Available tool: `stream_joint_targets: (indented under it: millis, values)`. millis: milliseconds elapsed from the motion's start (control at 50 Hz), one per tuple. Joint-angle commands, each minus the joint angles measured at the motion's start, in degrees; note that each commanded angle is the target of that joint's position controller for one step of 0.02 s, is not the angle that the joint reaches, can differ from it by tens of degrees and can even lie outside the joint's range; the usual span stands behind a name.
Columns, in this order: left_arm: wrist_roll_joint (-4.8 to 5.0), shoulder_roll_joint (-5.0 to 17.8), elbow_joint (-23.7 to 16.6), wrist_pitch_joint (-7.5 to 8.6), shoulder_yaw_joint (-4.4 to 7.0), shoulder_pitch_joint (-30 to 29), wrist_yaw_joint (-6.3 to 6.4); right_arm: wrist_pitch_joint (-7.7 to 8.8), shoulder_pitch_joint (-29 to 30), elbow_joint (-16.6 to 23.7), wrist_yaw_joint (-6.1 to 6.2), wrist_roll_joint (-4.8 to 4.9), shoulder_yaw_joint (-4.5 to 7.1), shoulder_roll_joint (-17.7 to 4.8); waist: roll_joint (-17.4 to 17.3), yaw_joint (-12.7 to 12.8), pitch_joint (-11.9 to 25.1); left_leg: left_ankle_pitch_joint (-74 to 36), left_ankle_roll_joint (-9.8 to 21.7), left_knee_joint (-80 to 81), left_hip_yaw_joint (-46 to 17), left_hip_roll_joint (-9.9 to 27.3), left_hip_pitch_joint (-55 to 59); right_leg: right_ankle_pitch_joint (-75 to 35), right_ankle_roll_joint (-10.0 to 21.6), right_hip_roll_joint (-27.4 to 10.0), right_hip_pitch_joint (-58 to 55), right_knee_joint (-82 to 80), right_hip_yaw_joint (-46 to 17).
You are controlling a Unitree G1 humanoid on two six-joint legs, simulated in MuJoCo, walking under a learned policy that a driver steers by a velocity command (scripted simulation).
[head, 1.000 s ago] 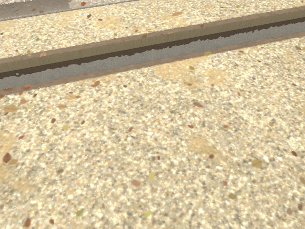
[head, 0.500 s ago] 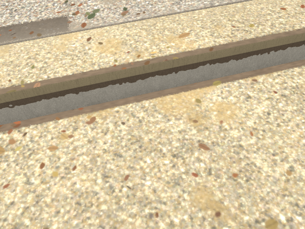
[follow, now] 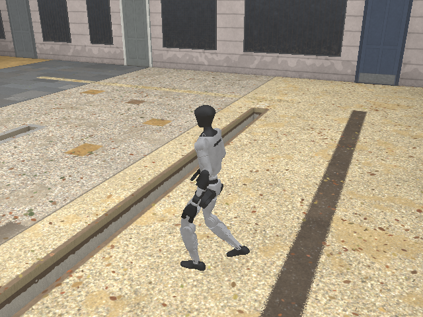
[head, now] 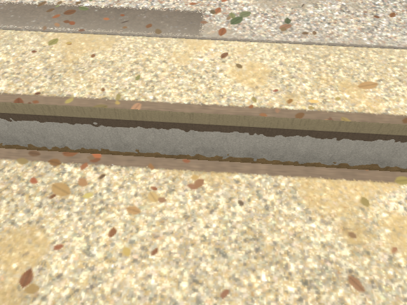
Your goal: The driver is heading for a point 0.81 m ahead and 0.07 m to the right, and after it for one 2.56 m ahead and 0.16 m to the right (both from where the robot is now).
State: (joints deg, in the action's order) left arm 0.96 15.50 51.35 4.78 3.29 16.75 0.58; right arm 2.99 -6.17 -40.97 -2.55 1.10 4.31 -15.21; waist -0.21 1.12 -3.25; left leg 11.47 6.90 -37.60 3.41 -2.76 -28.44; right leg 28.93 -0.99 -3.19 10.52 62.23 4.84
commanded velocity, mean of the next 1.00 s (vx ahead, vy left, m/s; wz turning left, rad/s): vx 0.50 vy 0.00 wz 0.09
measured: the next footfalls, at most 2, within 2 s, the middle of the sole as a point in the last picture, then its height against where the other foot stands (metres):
right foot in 0.46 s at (253, 299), level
left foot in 1.00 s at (171, 224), level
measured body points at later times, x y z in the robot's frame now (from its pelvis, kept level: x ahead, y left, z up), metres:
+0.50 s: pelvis +0.29 -0.03 +0.00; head +0.33 -0.03 +0.45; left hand +0.48 +0.22 -0.08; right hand +0.33 -0.31 -0.13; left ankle +0.10 +0.07 -0.69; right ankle +0.42 -0.12 -0.72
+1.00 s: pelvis +0.55 +0.02 +0.01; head +0.57 +0.03 +0.46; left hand +0.49 +0.29 -0.13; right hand +0.78 -0.19 -0.07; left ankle +0.66 +0.15 -0.72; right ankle +0.42 -0.12 -0.71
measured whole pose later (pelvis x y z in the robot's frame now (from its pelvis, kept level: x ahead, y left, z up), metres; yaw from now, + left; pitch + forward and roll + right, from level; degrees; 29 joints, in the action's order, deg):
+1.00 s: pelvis +0.55 +0.02 +0.01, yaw +2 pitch +2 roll -2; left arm 1.5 14.6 50.8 1.4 3.4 26.6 0.6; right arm 5.4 -3.4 -41.7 -2.1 0.3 2.0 -12.9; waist -0.7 5.1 -0.1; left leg 2.8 2.4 -28.2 -1.5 1.8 -27.3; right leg 25.2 0.3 1.2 1.9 25.3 -2.2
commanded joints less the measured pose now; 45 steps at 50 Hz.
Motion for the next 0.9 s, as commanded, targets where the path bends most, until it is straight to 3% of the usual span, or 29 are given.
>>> stream_joint_targets:
  millis: [20, 40, 60, 100, 140, 220, 280, 340, 380, 420, 440, 460, 480, 500, 520, 540, 560, 580, 620, 660, 720, 800, 840, 900]
  values:
    - [1.61, 6.9, -9.0, 4.89, 0.63, -6.2, -0.85, 1.15, -13.8, 0.3, 0.79, -0.2, 2.64, -8.6, -1.5, -5.9, 12.8, -3.2, 13.5, 20.6, -34.9, 18.6, 40.0, -5.9, 2.9, -1.0, 36.8, 14.7, -10.1]
    - [0.2, 7.1, -7.9, 4.55, 0.97, -5.7, -0.37, 1.2, -9.2, 1.4, 0.79, -0.22, 1.86, -6.2, 1.0, -3.2, 9.4, -9.7, 11.6, 21.1, -28.5, 16.4, 31.1, -8.7, 2.5, -3.2, 32.4, 10.0, -9.4]
    - [-0.37, 7.6, -7.4, 3.66, 1.47, -4.0, -0.35, 1.32, -6.7, 2.3, 0.95, -0.87, 1.18, -4.6, 0.1, -1.2, 8.3, -14.4, 10.8, 22.3, -24.7, 14.9, 25.3, -10.6, 2.1, -4.7, 27.9, 7.2, -9.6]
    - [-0.95, 6.2, -7.3, 1.99, 1.52, -2.3, -0.44, 1.7, -6.4, 2.1, 1.13, -0.9, 1.12, -5.1, -0.3, 0.3, 7.2, -19.6, 10.7, 24.6, -21.0, 13.5, 19.7, -12.4, 0.8, -5.2, 24.3, 3.2, -8.5]
    - [-1.52, 4.7, -8.2, 1.1, 1.09, -4.6, -0.18, 2.13, -8.4, 0.9, 1.67, -0.76, 1.45, -6.8, -0.7, 0.0, 5.4, -24.0, 10.4, 26.2, -17.0, 12.6, 17.2, -16.6, -0.6, -5.1, 25.4, -2.0, -7.4]
    - [-1.33, 3.3, -10.4, 1.14, 0.43, -12.2, -0.46, 1.87, -11.7, -0.7, 2.61, -0.43, 1.38, -7.4, -2.6, -3.0, 3.5, -22.6, 6.8, 26.6, -11.5, 9.4, 18.0, -31.5, -1.0, -3.4, 26.0, -18.3, -6.1]
    - [-0.71, 2.4, -11.5, 1.52, -0.04, -17.4, -1.33, 1.79, -14.8, -2.2, 2.64, -0.08, 1.3, -7.8, -3.6, -5.6, 2.2, -15.2, 5.7, 26.6, -11.7, 10.1, 19.7, -38.5, -0.2, -1.3, 24.2, -27.0, -5.1]
    - [-0.58, 3.1, -13.2, 2.06, -0.04, -21.0, -2.24, 1.18, -17.4, -4.1, 2.71, 0.04, 1.28, -7.9, -3.9, -6.8, 0.6, -15.9, 5.8, 23.5, -14.2, 13.2, 26.4, -35.1, 1.4, -0.4, 27.5, -30.7, -5.4]
    - [-0.56, 4.1, -13.9, 2.52, 0.22, -21.1, -2.96, 0.57, -17.9, -4.8, 3.06, -0.07, 1.44, -8.4, -4.4, -6.0, 0.4, -18.8, 5.1, 20.8, -15.5, 15.1, 30.3, -30.4, 3.1, 0.2, 28.1, -32.9, -5.5]
    - [-0.47, 5.4, -13.0, 2.63, 0.85, -16.7, -3.18, 0.23, -16.6, -5.0, 3.3, -0.12, 1.48, -9.0, -6.2, -3.3, 2.7, -29.8, 4.0, 16.3, -15.3, 15.2, 31.5, -25.8, 5.0, 2.1, 21.4, -33.7, -4.1]
    - [-0.78, 6.8, -11.4, 2.94, 1.75, -10.7, -3.04, -0.06, -15.0, -4.6, 3.43, -0.02, 1.32, -8.9, -6.0, 0.1, 6.4, -38.8, 2.9, 9.8, -13.6, 13.1, 30.6, -27.2, 6.5, 4.2, 12.7, -35.1, -2.1]
    - [-1.43, 9.3, -9.2, 3.04, 2.73, -1.7, -2.7, -0.12, -14.0, -3.9, 3.53, -0.21, 0.62, -7.7, -4.4, 4.2, 13.0, -37.4, 0.8, -1.9, -11.1, 9.9, 24.7, -32.9, 9.4, 0.5, -1.8, -33.4, -5.4]
    - [-2.25, 13.7, -8.1, 2.83, 3.71, 7.1, -2.37, 0.4, -18.5, -3.1, 3.54, -1.53, -0.61, -4.0, 5.4, 4.8, 22.3, -15.7, -2.3, -22.6, -8.3, 3.2, 8.4, -36.7, 15.5, -12.3, -22.2, -31.1, -21.6]
    - [-0.97, 13.2, -6.1, 2.27, 3.6, 10.4, -3.0, 1.47, -25.5, -4.3, 2.88, -0.1, -1.53, -0.8, 18.2, 3.1, 28.7, 23.1, -4.4, -36.6, -11.5, -3.7, -7.7, -23.1, 22.1, -20.6, -33.7, -39.8, -44.6]
    - [0.5, 8.3, -6.5, 1.72, 2.35, 8.7, -2.82, 1.76, -20.4, -3.9, 2.8, 0.92, -0.23, -6.9, 10.5, 4.8, 21.6, 21.9, -3.8, -41.6, -14.0, 0.2, -14.5, -10.1, 19.0, -18.6, -29.2, -43.0, -43.3]
    - [0.27, 6.3, -7.5, 1.2, 1.55, 3.4, -2.47, 1.74, -13.5, -1.6, 2.98, 1.24, 0.23, -8.3, 6.0, 4.3, 12.4, 16.1, -3.6, -40.9, -10.9, 3.3, -17.2, -9.5, 16.5, -16.8, -19.5, -44.4, -35.4]
    - [-0.69, 5.4, -8.4, 0.9, 0.94, -0.9, -2.42, 1.57, -10.1, -0.7, 3.35, 0.44, 0.26, -7.9, 1.7, 2.5, 7.5, 11.0, -3.7, -37.2, -9.3, 5.9, -15.3, -12.3, 15.4, -14.1, -10.2, -46.4, -29.7]
    - [-1.42, 4.5, -8.6, 0.88, 0.63, -2.9, -2.33, 1.2, -10.3, -0.6, 3.56, -0.5, 0.39, -6.8, 3.0, 0.5, 5.1, 7.8, -4.0, -33.5, -9.1, 7.6, -12.8, -14.6, 15.0, -11.8, -4.4, -48.3, -26.2]
    - [-1.96, 3.5, -8.3, 1.27, 0.37, -3.7, -2.36, 0.44, -14.2, -2.0, 3.69, -0.29, 0.47, -4.7, 5.8, -1.9, 4.9, 5.2, -4.7, -29.6, -8.5, 9.0, -7.1, -20.2, 14.9, -8.9, 1.1, -50.9, -20.8]
    - [-1.59, 5.0, -7.4, 1.41, 0.88, -2.2, -1.97, 0.13, -13.6, -2.0, 4.02, -0.49, 0.28, -3.6, 5.0, -2.2, 4.1, 3.1, -5.7, -25.8, -7.3, 9.5, -8.1, -25.7, 16.0, -8.7, 2.4, -52.2, -17.6]
    - [-1.3, 7.1, -6.0, 0.97, 1.63, 0.9, -1.04, 0.22, -7.7, -0.4, 3.98, -1.04, -0.35, -2.6, 3.1, -0.8, 3.1, -5.8, -6.3, -15.9, -7.5, 10.6, -12.6, -29.7, 15.7, -9.2, -0.5, -52.7, -15.6]
    - [-0.32, 6.9, -4.5, -0.34, 1.48, 4.5, -0.65, 0.73, -0.9, 1.1, 2.86, -0.97, -1.12, -1.0, 3.6, 1.4, 1.5, -15.9, -6.1, -4.1, -5.5, 9.0, -11.2, -33.1, 13.4, -7.4, -2.4, -51.6, -11.1]
    - [-0.06, 6.9, -3.4, -0.99, 1.42, 7.4, -0.58, 1.28, 3.2, 2.1, 2.17, -0.56, -1.45, -0.4, 3.5, 3.0, 0.5, -16.1, -6.2, 0.0, -5.0, 7.5, -8.6, -30.1, 13.1, -7.6, -2.4, -50.8, -11.7]
    - [0.37, 7.8, -3.4, -1.85, 1.77, 8.6, -0.39, 2.02, 6.4, 2.9, 1.07, -0.4, -1.2, -1.9, 4.5, 3.2, -1.1, -12.9, -6.3, 5.6, -5.6, 5.9, -6.3, -27.5, 12.8, -8.8, -4.3, -48.5, -14.4]
Over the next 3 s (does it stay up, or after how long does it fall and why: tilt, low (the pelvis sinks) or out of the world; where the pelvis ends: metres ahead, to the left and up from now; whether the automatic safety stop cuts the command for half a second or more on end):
stays up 0.78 0.08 0.03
